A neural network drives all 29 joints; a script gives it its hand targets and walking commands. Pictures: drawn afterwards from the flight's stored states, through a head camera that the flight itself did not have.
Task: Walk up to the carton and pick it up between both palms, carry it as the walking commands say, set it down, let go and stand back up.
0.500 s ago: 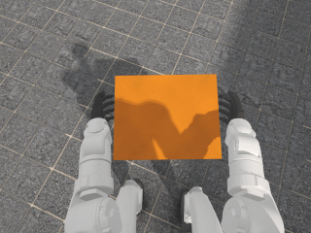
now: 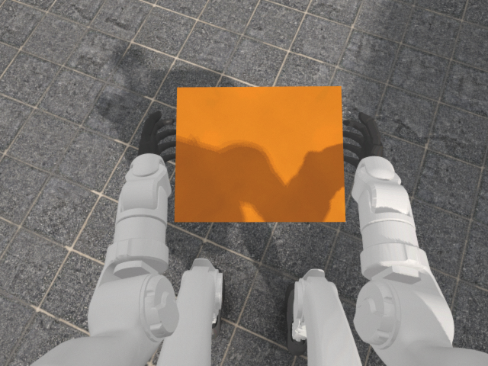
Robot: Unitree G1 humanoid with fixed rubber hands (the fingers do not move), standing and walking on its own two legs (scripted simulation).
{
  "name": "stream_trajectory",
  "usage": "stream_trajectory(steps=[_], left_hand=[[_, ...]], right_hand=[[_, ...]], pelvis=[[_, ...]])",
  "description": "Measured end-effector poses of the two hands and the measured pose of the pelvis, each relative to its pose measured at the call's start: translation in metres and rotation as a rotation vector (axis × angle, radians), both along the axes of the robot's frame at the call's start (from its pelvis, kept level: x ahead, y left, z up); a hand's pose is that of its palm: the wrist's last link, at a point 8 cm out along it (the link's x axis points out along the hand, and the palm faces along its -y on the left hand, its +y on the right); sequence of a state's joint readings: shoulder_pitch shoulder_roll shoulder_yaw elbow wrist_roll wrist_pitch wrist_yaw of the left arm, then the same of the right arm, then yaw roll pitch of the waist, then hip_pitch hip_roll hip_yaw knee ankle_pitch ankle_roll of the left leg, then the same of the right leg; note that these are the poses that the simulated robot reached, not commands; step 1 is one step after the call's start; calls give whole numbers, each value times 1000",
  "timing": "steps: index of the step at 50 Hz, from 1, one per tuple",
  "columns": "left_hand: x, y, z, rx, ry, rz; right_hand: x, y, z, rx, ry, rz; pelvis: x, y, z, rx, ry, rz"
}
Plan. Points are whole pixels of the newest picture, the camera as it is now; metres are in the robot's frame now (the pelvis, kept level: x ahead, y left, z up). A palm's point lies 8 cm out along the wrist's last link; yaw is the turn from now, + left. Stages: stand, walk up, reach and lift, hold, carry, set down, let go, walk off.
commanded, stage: set down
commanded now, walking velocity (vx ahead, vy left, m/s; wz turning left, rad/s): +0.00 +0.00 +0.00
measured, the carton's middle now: (257, 162) +0.46 +0.03 -0.16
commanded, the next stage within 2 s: none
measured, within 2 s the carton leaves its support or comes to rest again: neither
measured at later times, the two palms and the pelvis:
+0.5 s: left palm (165, 164) +0.45 +0.21 -0.16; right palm (347, 166) +0.46 -0.15 -0.15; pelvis -0.02 +0.00 -0.08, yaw +0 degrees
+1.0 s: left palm (175, 167) +0.47 +0.21 -0.25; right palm (332, 168) +0.49 -0.15 -0.24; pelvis -0.03 +0.01 -0.14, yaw +0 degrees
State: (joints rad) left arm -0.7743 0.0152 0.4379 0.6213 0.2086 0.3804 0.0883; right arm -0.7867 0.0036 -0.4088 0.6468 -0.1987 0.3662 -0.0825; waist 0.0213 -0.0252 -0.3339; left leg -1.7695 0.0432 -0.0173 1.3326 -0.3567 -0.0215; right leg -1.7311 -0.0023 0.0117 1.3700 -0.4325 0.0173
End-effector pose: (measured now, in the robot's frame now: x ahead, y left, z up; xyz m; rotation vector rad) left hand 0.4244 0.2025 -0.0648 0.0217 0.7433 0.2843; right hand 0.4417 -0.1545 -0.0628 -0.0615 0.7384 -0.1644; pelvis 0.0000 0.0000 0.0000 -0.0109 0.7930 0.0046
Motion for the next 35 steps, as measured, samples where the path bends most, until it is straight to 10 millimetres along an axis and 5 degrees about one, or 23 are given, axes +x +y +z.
stream_trajectory(steps=[35], left_hand=[[31,7,-127,10,-8,-25]], right_hand=[[31,5,-125,2,-17,31]], pelvis=[[-27,5,-103,-5,87,1]])
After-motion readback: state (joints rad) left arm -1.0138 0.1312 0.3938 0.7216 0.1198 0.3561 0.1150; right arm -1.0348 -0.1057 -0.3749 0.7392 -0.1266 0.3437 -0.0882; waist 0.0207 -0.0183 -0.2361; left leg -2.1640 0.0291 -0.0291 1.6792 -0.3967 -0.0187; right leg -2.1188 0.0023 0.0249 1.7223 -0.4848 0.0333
